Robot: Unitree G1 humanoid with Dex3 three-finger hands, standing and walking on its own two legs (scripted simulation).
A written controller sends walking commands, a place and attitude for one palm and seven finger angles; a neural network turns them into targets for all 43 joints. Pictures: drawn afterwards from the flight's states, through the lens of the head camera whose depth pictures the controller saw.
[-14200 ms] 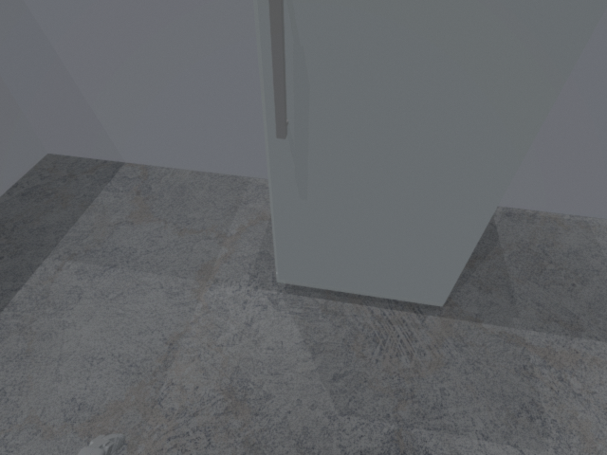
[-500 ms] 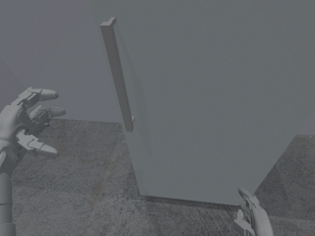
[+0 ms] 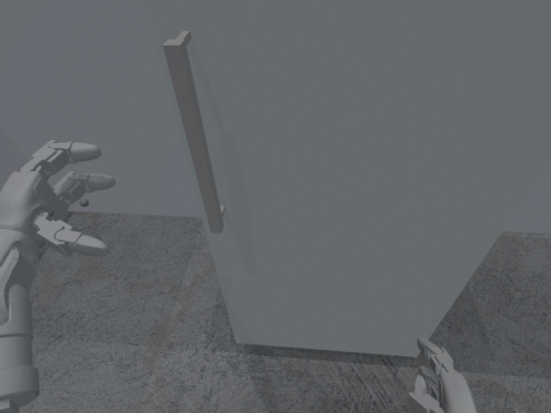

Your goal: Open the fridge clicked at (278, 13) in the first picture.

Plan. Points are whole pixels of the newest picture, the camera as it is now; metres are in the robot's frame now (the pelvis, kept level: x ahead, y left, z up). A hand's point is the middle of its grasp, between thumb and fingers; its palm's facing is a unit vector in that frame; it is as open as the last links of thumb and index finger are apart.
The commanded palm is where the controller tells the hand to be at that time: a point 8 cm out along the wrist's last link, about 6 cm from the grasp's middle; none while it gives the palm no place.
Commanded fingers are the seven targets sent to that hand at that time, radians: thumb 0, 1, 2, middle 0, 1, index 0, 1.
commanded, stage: move the hooked fingers beside the handle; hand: left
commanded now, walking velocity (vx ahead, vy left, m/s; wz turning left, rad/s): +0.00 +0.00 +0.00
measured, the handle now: (204, 149) +0.47 +0.16 +0.16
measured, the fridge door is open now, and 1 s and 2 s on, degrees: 0 0 0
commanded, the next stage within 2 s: none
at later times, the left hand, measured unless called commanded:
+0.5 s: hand (113, 188) +0.35 +0.26 +0.18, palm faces +0.06 -1.00 -0.04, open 14.0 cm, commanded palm +0.32 +0.30 +0.18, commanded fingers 0.00 -0.50 0.30 -0.30 -1.20 -0.30 -1.20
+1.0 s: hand (143, 168) +0.40 +0.24 +0.17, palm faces +0.03 -1.00 -0.03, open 14.0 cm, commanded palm +0.37 +0.28 +0.18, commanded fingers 0.00 -0.50 0.30 -0.30 -1.20 -0.30 -1.20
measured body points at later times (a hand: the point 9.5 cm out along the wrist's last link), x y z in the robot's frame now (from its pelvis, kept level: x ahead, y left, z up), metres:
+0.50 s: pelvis +0.00 +0.00 +0.00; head -0.01 -0.02 +0.45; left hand +0.34 +0.31 +0.19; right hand +0.17 -0.23 -0.08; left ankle -0.02 +0.11 -0.74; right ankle +0.01 -0.10 -0.74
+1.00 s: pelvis +0.01 +0.01 +0.00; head +0.02 -0.01 +0.45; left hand +0.39 +0.29 +0.18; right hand +0.14 -0.25 -0.10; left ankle -0.02 +0.11 -0.74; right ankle +0.01 -0.10 -0.74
